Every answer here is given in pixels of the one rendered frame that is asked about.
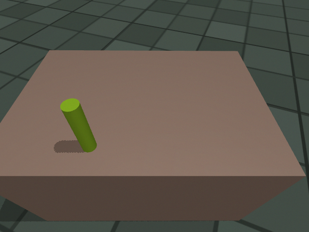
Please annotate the can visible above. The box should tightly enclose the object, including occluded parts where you can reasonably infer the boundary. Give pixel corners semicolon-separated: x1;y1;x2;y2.
60;99;97;152

